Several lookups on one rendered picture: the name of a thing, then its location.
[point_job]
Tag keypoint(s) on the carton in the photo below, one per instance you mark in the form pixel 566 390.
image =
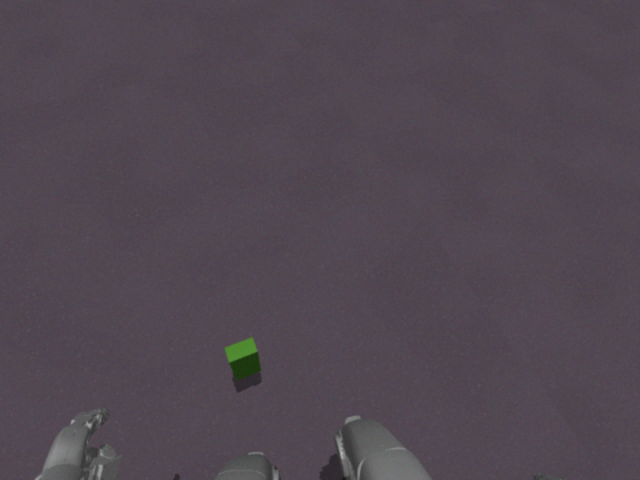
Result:
pixel 243 358

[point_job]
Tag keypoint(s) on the left robot arm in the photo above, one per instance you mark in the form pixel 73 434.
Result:
pixel 62 472

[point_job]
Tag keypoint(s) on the left robot hand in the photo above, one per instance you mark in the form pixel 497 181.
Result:
pixel 70 447

